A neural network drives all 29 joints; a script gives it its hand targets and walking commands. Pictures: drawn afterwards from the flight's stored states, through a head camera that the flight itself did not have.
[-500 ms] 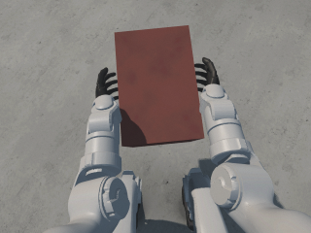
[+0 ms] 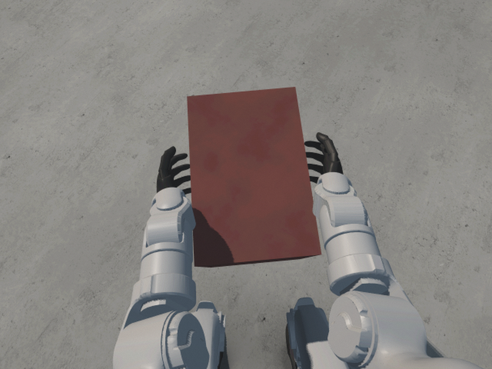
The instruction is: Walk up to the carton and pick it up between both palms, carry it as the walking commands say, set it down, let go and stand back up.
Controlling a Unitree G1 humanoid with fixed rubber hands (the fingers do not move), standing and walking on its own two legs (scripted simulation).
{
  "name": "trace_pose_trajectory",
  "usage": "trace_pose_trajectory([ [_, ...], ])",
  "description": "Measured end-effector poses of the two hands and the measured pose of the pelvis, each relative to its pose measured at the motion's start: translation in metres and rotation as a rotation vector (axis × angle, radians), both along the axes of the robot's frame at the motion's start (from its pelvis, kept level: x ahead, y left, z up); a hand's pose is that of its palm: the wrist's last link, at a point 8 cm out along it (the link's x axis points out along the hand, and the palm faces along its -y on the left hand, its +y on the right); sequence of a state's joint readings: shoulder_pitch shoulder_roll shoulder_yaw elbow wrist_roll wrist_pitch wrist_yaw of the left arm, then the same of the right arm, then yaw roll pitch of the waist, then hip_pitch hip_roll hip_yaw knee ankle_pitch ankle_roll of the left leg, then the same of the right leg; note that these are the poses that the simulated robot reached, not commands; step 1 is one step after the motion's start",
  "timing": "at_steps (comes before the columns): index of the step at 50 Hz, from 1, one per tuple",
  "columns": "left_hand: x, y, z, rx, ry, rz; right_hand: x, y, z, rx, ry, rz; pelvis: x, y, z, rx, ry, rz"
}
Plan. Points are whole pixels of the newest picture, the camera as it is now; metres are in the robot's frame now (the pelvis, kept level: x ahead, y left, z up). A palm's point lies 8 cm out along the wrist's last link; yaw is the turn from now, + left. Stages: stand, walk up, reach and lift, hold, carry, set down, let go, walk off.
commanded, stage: reach and lift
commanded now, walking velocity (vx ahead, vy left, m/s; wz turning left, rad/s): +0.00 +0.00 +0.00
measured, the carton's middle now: (249, 185) +0.46 +0.01 -0.10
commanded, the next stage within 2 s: none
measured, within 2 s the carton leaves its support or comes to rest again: neither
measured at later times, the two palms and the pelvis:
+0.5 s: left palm (154, 187) +0.39 +0.14 +0.04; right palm (344, 170) +0.41 -0.13 +0.04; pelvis +0.02 +0.00 +0.07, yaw +0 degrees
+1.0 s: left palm (132, 179) +0.37 +0.15 +0.11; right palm (366, 159) +0.39 -0.13 +0.11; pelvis +0.03 +0.00 +0.12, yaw +0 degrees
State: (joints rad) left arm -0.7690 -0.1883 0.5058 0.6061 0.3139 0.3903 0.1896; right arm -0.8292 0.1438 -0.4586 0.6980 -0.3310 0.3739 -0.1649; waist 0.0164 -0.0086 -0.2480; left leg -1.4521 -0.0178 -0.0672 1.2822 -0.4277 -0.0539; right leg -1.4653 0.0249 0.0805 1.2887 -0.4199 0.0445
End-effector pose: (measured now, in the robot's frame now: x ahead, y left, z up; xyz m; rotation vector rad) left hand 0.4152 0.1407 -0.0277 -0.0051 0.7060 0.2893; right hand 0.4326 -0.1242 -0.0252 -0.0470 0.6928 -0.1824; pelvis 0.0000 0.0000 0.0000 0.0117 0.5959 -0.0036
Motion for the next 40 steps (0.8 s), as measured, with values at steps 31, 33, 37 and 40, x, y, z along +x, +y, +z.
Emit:
trace_pose_trajectory([
  [31, -0.026, 0.004, 0.088, -0.028, -0.006, -0.027, -0.027, -0.002, 0.086, 0.037, -0.001, 0.03, 0.019, 0.001, 0.083, -0.001, -0.181, -0.003],
  [33, -0.027, 0.005, 0.094, -0.031, -0.007, -0.031, -0.029, -0.002, 0.091, 0.039, -0.001, 0.033, 0.02, 0.001, 0.088, -0.001, -0.198, -0.004],
  [37, -0.031, 0.005, 0.105, -0.035, -0.009, -0.038, -0.032, -0.003, 0.102, 0.041, -0.003, 0.037, 0.022, 0.001, 0.097, -0.002, -0.232, -0.004],
  [40, -0.033, 0.005, 0.114, -0.037, -0.011, -0.042, -0.035, -0.003, 0.111, 0.042, -0.004, 0.04, 0.023, 0.001, 0.103, -0.002, -0.258, -0.005],
])
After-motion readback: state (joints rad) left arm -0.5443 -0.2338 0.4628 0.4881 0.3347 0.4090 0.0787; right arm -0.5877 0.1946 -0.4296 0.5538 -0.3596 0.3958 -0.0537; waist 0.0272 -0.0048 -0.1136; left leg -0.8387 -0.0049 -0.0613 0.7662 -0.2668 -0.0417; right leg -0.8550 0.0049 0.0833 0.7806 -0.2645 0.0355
